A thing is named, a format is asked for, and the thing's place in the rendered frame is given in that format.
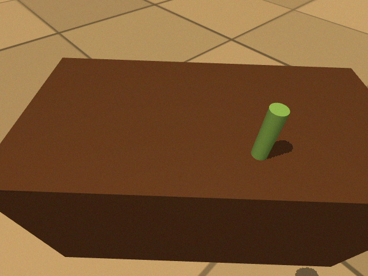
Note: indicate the can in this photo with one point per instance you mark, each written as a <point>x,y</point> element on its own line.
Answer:
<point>273,122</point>

